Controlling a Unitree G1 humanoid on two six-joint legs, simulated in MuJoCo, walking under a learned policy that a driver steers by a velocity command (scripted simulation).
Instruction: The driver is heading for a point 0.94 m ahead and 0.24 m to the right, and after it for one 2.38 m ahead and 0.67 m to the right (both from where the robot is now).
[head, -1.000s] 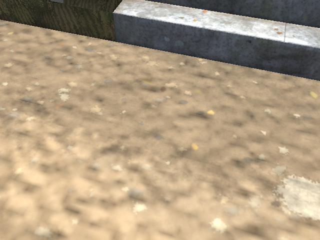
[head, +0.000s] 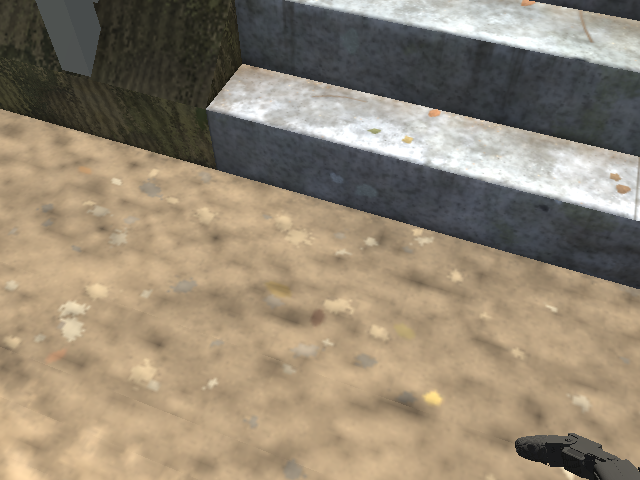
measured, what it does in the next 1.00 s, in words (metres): walks ahead, turning right: left foot, then right foot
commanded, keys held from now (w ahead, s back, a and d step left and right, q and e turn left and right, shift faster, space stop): w+shift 0.02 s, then shift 0.10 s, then e+shift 0.82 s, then shift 0.06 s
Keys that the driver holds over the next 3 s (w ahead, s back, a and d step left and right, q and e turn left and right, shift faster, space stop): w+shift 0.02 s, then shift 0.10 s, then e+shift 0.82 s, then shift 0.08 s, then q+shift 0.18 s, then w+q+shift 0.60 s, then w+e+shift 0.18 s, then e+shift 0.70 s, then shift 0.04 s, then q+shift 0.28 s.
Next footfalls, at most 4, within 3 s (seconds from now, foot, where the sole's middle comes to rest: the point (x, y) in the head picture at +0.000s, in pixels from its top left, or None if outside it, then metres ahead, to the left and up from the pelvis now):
0.12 left None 0.33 0.08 -0.77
0.56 right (415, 473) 0.50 -0.12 -0.77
1.12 left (340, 439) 0.56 0.04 -0.77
1.46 right None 0.43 -0.11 -0.77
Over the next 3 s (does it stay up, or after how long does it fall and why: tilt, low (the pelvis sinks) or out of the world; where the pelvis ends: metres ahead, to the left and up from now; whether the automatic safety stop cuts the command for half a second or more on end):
stays up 1.05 -0.11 0.15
